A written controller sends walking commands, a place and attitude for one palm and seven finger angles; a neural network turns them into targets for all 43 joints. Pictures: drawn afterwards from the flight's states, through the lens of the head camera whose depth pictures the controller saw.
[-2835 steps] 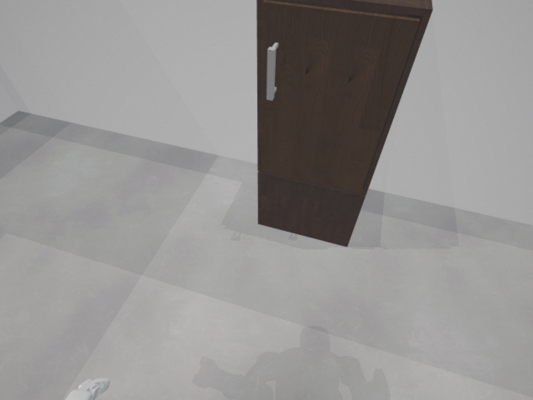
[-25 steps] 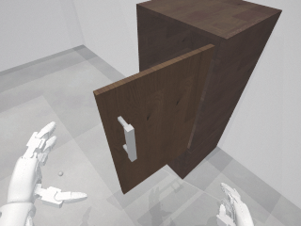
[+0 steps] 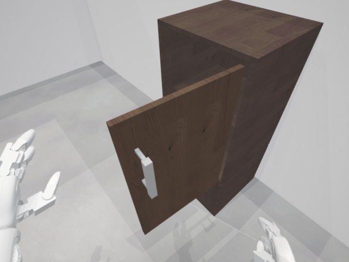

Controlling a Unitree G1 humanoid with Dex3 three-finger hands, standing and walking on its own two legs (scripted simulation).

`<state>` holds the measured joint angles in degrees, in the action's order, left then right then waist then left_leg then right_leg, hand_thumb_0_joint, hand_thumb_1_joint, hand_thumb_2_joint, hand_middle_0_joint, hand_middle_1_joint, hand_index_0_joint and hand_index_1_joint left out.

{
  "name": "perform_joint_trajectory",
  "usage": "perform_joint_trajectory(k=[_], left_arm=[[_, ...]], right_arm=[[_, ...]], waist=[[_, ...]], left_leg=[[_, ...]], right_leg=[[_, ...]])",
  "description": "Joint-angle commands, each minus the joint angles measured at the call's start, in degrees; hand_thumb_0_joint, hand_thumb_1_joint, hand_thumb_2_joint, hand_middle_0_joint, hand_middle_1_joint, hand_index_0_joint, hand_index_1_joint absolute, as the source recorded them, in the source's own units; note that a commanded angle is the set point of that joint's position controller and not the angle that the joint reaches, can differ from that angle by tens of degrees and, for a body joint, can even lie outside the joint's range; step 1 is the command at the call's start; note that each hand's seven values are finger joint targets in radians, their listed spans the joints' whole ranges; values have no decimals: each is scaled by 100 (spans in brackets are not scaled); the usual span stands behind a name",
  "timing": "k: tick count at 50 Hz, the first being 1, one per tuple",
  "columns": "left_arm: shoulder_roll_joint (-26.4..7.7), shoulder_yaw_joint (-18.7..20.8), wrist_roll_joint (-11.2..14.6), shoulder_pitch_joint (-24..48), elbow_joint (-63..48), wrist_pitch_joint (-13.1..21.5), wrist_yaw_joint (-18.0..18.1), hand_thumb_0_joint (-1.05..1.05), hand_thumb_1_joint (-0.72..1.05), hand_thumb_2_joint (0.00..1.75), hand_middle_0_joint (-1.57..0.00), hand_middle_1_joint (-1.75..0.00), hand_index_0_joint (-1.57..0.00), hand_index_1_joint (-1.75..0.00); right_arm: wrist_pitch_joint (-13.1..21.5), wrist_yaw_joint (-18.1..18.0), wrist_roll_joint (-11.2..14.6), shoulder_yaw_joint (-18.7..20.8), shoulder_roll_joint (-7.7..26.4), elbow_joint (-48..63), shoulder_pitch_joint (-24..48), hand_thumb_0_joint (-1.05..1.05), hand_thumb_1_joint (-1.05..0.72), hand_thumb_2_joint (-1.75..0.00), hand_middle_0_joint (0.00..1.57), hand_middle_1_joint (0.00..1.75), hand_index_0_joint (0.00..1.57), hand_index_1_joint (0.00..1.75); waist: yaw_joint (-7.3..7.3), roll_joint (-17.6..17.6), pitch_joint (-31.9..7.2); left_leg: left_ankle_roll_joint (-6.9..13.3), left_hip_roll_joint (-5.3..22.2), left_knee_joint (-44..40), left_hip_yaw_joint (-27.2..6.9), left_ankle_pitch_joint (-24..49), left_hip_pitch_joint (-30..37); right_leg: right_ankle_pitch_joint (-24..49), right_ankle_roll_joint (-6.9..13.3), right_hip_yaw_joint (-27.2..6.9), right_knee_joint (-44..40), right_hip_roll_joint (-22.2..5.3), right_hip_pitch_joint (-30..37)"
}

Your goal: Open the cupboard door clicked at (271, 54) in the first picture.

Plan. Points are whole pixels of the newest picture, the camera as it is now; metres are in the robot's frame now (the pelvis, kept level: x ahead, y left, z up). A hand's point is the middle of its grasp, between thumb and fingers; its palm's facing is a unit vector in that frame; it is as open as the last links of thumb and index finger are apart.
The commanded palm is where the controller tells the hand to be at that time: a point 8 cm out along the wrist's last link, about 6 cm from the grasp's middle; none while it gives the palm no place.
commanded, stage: draw the hand back to the body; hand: left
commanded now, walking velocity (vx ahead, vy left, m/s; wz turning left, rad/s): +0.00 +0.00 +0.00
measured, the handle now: (146, 174) +0.31 +0.12 +0.03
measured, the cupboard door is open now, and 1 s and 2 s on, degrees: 85 85 85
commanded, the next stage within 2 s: step back with the hand held close in 0.42 s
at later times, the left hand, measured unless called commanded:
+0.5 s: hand (40, 196) +0.17 +0.25 +0.15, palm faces +0.46 -0.79 -0.41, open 7.4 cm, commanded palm +0.12 +0.29 +0.16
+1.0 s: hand (19, 211) +0.14 +0.27 +0.16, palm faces +0.38 -0.76 -0.53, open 7.4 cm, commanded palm +0.08 +0.31 +0.17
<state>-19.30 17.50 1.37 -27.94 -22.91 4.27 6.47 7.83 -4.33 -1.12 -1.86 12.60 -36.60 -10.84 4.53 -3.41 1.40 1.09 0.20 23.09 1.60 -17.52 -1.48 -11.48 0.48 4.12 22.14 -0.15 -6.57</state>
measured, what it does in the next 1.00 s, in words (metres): shifts its weight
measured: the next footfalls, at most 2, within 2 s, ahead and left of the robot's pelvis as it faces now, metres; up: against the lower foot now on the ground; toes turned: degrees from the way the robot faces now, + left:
right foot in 1.52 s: -0.18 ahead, -0.11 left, +0.00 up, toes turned -2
left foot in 1.80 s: -0.12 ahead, +0.08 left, +0.00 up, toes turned -3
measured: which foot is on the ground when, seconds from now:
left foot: down 0.00-1.00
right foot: down 0.00-1.00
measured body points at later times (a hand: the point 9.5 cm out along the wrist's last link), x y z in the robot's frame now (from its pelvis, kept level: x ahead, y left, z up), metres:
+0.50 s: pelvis -0.02 -0.01 +0.00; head -0.04 -0.03 +0.45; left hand +0.14 +0.29 +0.18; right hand +0.17 -0.23 -0.08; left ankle -0.05 +0.10 -0.74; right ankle +0.01 -0.11 -0.74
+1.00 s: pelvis -0.07 +0.01 -0.01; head -0.06 +0.01 +0.44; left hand +0.11 +0.31 +0.19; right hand +0.10 -0.24 -0.08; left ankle -0.05 +0.10 -0.74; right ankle +0.01 -0.11 -0.74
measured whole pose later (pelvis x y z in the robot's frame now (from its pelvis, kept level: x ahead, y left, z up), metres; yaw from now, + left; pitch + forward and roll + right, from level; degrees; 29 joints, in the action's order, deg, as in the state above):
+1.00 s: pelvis -0.07 +0.01 -0.01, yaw -2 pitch -1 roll +1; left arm -24.5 24.5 0.8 -31.7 -28.2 10.8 7.4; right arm 1.9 -5.1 0.1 0.9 13.3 -32.1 -10.8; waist 0.5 0.3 2.0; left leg 2.8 -1.7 28.6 4.5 -14.0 -13.9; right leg -6.7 -0.5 1.2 27.0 -2.1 -19.5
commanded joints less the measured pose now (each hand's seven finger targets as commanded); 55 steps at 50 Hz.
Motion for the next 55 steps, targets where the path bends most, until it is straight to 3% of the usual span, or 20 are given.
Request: perform_joint_trajectory(k=[1, 2, 7, 13, 18, 19, 20, 24, 26, 27, 28, 29, 32, 35, 38, 39, 43, 47, 52, 55], left_arm=[[-1091, 825, 53, 564, -1267, 393, 87, 0, 87, 88, -20, -30, -20, -30], [-1157, 900, 51, 632, -1346, 413, 95, 0, 90, 90, -20, -30, -20, -30], [-897, 666, 86, 516, -935, 348, 14, 0, 90, 90, -20, -30, -20, -30], [-1064, 792, 58, 590, -1196, 441, 65, 0, 90, 90, -20, -30, -20, -30], [-1094, 799, 35, 622, -1265, 462, 96, 0, 90, 90, -20, -30, -20, -30], [-1097, 796, 25, 647, -1252, 466, 100, 0, 90, 90, -20, -30, -20, -30], [-1063, 763, 23, 667, -1173, 442, 87, 0, 90, 90, -20, -30, -20, -30], [-994, 739, 57, 621, -956, 473, 67, 0, 90, 90, -20, -30, -20, -30], [-954, 691, 54, 631, -974, 495, 55, 0, 90, 90, -20, -30, -20, -30], [-1345, 926, 40, 1506, -1497, 571, 111, 0, 90, 90, -20, -30, -20, -30], [-1829, 1532, 40, 1651, -1330, 784, 164, 0, 90, 90, -20, -30, -20, -30], [-1350, 1191, 37, 946, -861, 790, 102, 0, 90, 90, -20, -30, -20, -30], [-1189, 969, 3, 612, -1016, 825, 63, 0, 90, 90, -20, -30, -20, -30], [-1202, 1015, 14, 156, -1280, 890, 100, 0, 90, 90, -20, -30, -20, -30], [-1397, 1269, 44, -185, -1497, 884, 141, 0, 90, 90, -20, -30, -20, -30], [-1459, 1348, 55, -239, -1557, 885, 153, 0, 90, 90, -20, -30, -20, -30], [-1492, 1460, 73, -346, -1598, 900, 193, 0, 90, 90, -20, -30, -20, -30], [-1433, 1422, 4, -281, -1568, 951, 224, 0, 90, 90, -20, -30, -20, -30], [-1347, 1373, -159, 45, -1557, 1053, 265, 0, 90, 90, -20, -30, -20, -30], [-1374, 1380, -236, 237, -1640, 1105, 287, 0, 90, 90, -20, -30, -20, -30]], right_arm=[[269, -32, 8, 213, 603, 848, 682, 0, -90, -90, 20, 30, 20, 30], [274, -23, 8, 223, 612, 847, 696, 0, -90, -90, 20, 30, 20, 30], [181, -7, 28, 259, 625, 832, 723, 0, -90, -90, 20, 30, 20, 30], [222, -26, 14, 269, 602, 834, 761, 0, -90, -90, 20, 30, 20, 30], [292, -27, 13, 251, 584, 791, 777, 0, -90, -90, 20, 30, 20, 30], [303, -27, 12, 250, 584, 784, 781, 0, -90, -90, 20, 30, 20, 30], [307, -29, 22, 255, 608, 764, 813, 0, -90, -90, 20, 30, 20, 30], [304, -21, 37, 268, 584, 755, 813, 0, -90, -90, 20, 30, 20, 30], [313, -18, 43, 269, 593, 752, 817, 0, -90, -90, 20, 30, 20, 30], [348, -31, 43, 262, 628, 752, 888, 0, -90, -90, 20, 30, 20, 30], [221, -63, 143, 229, 681, 976, 714, 0, -90, -90, 20, 30, 20, 30], [116, -66, 95, 255, 604, 897, 657, 0, -90, -90, 20, 30, 20, 30], [-6, -49, 64, 286, 695, 979, 741, 0, -90, -90, 20, 30, 20, 30], [-51, -72, 46, 330, 758, 1066, 708, 0, -90, -90, 20, 30, 20, 30], [-170, -74, 68, 401, 743, 1216, 671, 0, -90, -90, 20, 30, 20, 30], [-211, -74, 99, 427, 731, 1267, 665, 0, -90, -90, 20, 30, 20, 30], [-307, -101, 136, 475, 730, 1353, 686, 0, -90, -90, 20, 30, 20, 30], [-278, -126, 131, 483, 783, 1380, 677, 0, -90, -90, 20, 30, 20, 30], [-198, -134, 130, 503, 842, 1441, 565, 0, -90, -90, 20, 30, 20, 30], [-151, -129, 111, 517, 846, 1443, 517, 0, -90, -90, 20, 30, 20, 30]], waist=[[-4, -161, -446], [7, -226, -538], [-37, 94, -185], [13, -9, -560], [3, -261, -414], [-2, -127, -322], [-6, -253, -215], [-13, 179, -65], [-18, 4, -64], [-37, -177, -361], [-344, 143, 234], [-354, 506, 78], [-366, 131, -215], [-331, -286, -831], [-313, 130, -1229], [-324, 334, -1261], [-347, 353, -1076], [-339, -96, -698], [-377, -2, -375], [-412, 166, -267]], left_leg=[[-82, 166, -336, -153, 2337, -440], [-77, 160, -334, -135, 2312, -408], [-13, 175, -412, -93, 1899, -451], [4, 128, -424, -107, 1813, -358], [-23, 112, -461, -116, 1636, -401], [-27, 118, -478, -140, 1644, -445], [-30, 127, -488, -133, 1529, -458], [15, 138, -539, -141, 1231, -515], [11, 132, -556, -144, 1207, -512], [19, 103, -536, -165, 1143, -439], [99, 181, -346, -244, 606, -896], [128, 162, -188, -282, 557, -782], [95, 162, -100, -220, 762, -758], [56, 250, -167, -287, 1338, -825], [23, 355, -85, -339, 1843, -1012], [26, 356, -15, -336, 1877, -1080], [12, 388, 3, -431, 1764, -1401], [159, 561, -338, -600, 866, -2051], [437, 694, -618, -791, -1196, -3320], [495, 567, -267, -739, -1784, -3511]], right_leg=[[1362, 108, -276, -225, -67, 678], [1351, 103, -278, -234, -74, 714], [1121, 75, -274, -369, -61, 522], [1068, 83, -305, -350, -65, 701], [895, 103, -328, -415, -62, 629], [882, 104, -307, -414, -46, 606], [756, 112, -326, -463, -49, 528], [463, 80, -327, -548, -38, 435], [437, 94, -337, -543, -48, 444], [434, 93, -386, -529, -67, 539], [431, 104, -973, -847, -307, -282], [312, 100, -966, -932, -433, -389], [499, 133, -939, -835, -543, -465], [1331, 143, -760, -319, -520, -51], [1902, 85, -701, 93, -459, 205], [2050, 83, -738, 139, -480, 208], [1970, 101, -801, 329, -487, -8], [1190, 6, -771, 588, -345, -93], [501, -50, -854, 964, -294, 324], [-112, 11, -1140, 714, -427, 49]])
